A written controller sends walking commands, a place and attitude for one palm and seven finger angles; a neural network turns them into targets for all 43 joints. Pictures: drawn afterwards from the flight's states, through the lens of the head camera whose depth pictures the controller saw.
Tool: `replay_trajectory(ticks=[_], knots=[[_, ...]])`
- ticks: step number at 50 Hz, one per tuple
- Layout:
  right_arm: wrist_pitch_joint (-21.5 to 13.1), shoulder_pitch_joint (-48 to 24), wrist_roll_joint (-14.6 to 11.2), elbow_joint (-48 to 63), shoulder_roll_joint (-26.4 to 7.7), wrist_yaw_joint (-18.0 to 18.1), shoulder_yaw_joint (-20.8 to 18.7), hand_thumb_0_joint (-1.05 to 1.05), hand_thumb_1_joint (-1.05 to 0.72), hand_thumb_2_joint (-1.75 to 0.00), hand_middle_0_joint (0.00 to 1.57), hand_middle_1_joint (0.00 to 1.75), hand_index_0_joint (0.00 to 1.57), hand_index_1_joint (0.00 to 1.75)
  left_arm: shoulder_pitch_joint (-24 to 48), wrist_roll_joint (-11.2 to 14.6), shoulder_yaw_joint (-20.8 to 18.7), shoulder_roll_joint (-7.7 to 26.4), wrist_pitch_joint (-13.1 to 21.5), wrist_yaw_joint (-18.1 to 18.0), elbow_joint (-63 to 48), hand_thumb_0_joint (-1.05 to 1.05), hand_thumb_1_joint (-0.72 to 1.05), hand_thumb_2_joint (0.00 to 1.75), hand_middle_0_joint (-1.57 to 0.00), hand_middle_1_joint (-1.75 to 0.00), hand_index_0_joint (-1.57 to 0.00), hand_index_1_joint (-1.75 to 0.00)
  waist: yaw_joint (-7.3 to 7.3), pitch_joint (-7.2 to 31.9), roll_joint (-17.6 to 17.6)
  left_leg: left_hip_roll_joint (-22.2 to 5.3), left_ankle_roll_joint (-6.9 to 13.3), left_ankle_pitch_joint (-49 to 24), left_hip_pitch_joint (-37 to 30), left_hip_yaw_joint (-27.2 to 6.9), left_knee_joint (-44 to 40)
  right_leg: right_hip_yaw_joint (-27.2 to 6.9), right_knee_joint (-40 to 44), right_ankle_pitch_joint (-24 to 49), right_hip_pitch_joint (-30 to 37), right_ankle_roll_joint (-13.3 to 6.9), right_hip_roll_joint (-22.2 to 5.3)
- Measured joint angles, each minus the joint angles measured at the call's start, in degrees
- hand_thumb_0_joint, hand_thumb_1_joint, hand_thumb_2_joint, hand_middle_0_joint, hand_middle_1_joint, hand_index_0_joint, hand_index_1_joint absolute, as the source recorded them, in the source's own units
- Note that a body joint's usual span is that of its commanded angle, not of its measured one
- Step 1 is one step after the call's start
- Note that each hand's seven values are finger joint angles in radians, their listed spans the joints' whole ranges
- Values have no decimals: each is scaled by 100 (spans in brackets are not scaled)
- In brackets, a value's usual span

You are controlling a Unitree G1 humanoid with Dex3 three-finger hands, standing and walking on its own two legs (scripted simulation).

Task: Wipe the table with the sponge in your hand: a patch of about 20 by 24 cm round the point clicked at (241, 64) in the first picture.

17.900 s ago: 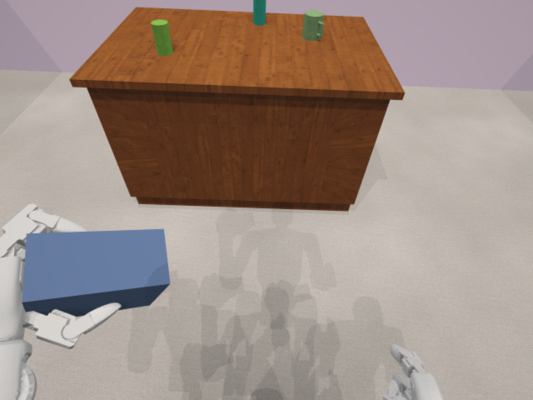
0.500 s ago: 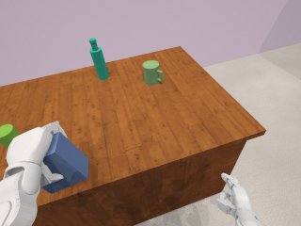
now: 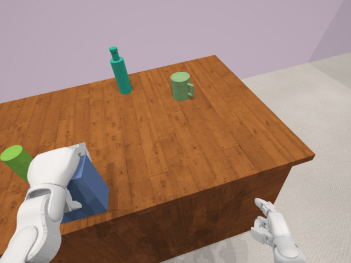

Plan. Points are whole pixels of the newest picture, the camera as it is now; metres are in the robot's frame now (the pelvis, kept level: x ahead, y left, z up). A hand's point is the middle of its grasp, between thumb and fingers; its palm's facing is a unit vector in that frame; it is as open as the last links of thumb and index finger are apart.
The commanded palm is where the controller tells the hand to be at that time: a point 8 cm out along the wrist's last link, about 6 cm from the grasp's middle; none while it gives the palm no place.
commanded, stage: turn the palm down, sponge in hand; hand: left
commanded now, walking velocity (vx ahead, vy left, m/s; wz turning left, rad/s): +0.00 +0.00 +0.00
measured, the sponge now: (78, 195) +0.22 +0.28 +0.05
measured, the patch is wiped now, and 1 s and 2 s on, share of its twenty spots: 0.00 0.00 0.00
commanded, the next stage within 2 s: move the sponge above the wiping area in 0.20 s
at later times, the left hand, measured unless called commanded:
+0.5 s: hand (72, 177) +0.23 +0.28 +0.11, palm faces +0.04 -0.07 -1.00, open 10.7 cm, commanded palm +0.20 +0.27 +0.17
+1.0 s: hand (72, 177) +0.24 +0.29 +0.09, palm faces +0.04 -0.07 -1.00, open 10.7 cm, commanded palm +0.21 +0.27 +0.16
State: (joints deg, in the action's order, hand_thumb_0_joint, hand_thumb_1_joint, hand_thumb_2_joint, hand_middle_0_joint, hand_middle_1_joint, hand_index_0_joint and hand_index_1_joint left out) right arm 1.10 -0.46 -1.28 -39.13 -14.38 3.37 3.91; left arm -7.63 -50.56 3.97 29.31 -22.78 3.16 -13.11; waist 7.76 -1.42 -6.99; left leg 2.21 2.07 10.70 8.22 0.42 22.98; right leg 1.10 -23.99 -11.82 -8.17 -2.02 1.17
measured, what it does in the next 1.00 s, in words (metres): stands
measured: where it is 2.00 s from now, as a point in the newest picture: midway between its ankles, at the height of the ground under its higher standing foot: outside the picture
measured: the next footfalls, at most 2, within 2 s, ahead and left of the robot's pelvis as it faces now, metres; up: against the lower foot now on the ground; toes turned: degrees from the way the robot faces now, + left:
none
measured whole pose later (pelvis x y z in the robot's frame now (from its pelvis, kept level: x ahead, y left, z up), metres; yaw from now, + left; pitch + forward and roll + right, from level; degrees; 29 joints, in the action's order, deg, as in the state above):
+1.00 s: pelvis +0.00 -0.02 +0.00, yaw -1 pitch -3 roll +0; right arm 0.0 1.4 -2.4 -41.0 -15.0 3.8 2.0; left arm -5.2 -49.8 0.9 28.5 -22.0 -2.0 -3.0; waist 6.4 -0.3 -6.5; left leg 0.8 0.7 11.4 9.3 0.5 23.9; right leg 0.8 -24.4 -12.1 -9.3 -3.3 2.7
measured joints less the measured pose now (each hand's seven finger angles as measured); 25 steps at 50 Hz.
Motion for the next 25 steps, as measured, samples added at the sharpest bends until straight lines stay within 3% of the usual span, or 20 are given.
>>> replay_trajectory(ticks=[5, 12, 18, 25], knots=[[-3, 34, -6, -57, 17, -37, -12, 2, -90, -90, 20, 30, 20, 30, 47, 28, -165, 65, 49, -152, 83, 0, -55, 101, -69, -130, -69, -130, 20, 18, 39, -73, -66, 26, -33, -9, -8, 5, 62, 11, 50, -63, 75], [-8, 25, -45, -60, -100, -53, -81, 2, -90, -90, 20, 30, 20, 30, 89, 60, -173, -47, -232, -123, 126, 0, -55, 101, -69, -130, -69, -130, -17, 11, -27, -116, -115, 32, -29, -32, -11, 24, 66, 2, 46, -115, 120], [-15, 16, -22, -33, -125, -29, -124, 2, -90, -90, 20, 30, 20, 30, -112, 73, -78, -25, -47, -57, 22, 0, -55, 101, -69, -130, -69, -129, -54, 53, -49, -150, -146, 66, -31, 0, 11, -10, -4, -43, 11, -149, 155], [-8, 75, -56, -58, -113, -11, -138, 2, -90, -90, 20, 30, 20, 30, -33, 134, -366, 144, 11, -215, 406, 0, -55, 101, -69, -130, -69, -129, -63, 68, 56, -222, -210, 110, -8, -7, 80, -5, -37, -60, -2, -212, 228]])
